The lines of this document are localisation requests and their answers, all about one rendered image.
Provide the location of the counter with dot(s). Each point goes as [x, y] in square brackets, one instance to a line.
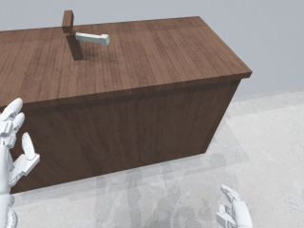
[156, 93]

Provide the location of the left robot hand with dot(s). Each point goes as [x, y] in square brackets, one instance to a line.
[10, 122]

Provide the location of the left robot forearm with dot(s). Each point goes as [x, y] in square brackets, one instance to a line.
[8, 218]

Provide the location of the right robot hand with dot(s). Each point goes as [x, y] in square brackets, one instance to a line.
[236, 214]

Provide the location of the tap lever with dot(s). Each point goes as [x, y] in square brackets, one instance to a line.
[101, 39]

